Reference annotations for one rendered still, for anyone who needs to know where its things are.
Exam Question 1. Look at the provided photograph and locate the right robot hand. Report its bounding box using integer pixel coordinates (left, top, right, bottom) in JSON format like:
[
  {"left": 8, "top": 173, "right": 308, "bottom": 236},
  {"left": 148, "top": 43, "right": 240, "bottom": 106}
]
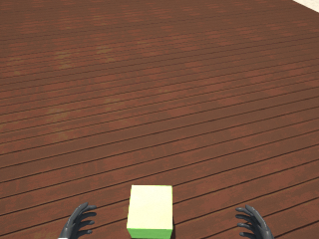
[{"left": 235, "top": 204, "right": 275, "bottom": 239}]

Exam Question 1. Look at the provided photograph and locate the carton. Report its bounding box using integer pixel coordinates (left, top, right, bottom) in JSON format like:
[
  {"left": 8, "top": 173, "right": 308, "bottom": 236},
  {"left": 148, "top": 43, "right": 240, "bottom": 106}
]
[{"left": 127, "top": 185, "right": 172, "bottom": 239}]

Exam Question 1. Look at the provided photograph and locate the left robot hand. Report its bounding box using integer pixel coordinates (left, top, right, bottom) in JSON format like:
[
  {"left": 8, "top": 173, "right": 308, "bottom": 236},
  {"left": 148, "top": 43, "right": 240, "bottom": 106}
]
[{"left": 58, "top": 202, "right": 97, "bottom": 239}]

